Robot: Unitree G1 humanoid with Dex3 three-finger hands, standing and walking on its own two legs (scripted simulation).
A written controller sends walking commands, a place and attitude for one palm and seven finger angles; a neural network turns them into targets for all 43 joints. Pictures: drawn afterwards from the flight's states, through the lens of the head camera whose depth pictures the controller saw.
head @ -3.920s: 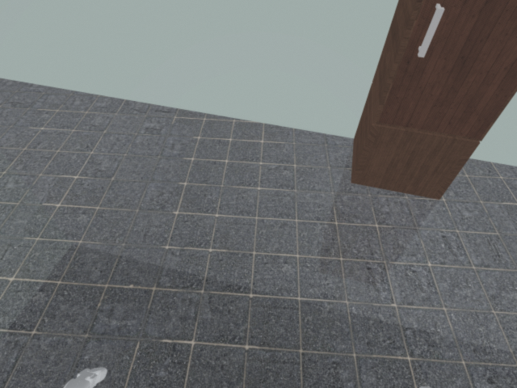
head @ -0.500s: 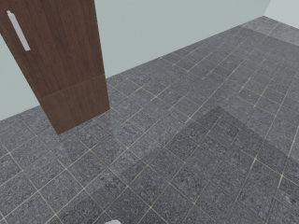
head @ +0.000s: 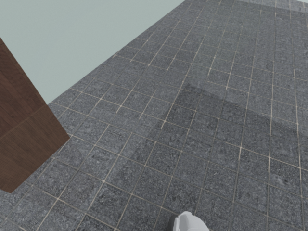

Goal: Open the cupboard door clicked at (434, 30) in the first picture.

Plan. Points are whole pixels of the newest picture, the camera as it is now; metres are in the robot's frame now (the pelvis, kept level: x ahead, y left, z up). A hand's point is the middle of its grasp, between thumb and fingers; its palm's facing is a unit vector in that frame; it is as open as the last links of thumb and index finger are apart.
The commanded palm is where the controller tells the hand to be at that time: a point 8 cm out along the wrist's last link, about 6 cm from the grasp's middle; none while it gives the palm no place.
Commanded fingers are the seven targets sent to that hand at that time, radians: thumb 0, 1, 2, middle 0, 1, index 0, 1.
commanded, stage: walk to a spot facing it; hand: left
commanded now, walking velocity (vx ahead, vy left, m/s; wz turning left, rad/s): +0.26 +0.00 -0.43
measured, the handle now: out of the picture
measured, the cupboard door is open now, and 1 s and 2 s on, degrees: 0 0 0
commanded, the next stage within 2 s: turn to face it in 0.02 s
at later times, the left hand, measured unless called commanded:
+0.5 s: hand (100, 197) +0.24 +0.18 -0.17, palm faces +0.15 -0.97 -0.17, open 7.3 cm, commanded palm none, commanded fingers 0.00 0.90 0.90 -0.20 -0.30 -0.20 -0.30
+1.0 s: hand (100, 191) +0.25 +0.17 -0.13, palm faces +0.36 -0.88 -0.30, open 7.4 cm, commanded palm none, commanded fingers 0.00 0.90 0.90 -0.20 -0.30 -0.20 -0.30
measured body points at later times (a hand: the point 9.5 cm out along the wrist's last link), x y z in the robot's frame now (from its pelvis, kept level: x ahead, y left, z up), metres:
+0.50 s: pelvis +0.18 -0.01 +0.00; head +0.19 +0.01 +0.45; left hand +0.23 +0.23 -0.16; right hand +0.26 -0.24 -0.14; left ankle +0.24 +0.10 -0.72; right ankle +0.14 -0.10 -0.72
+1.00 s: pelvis +0.20 -0.06 +0.00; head +0.24 -0.08 +0.45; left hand +0.23 +0.22 -0.11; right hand +0.35 -0.28 -0.15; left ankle +0.23 +0.09 -0.71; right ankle +0.25 -0.17 -0.73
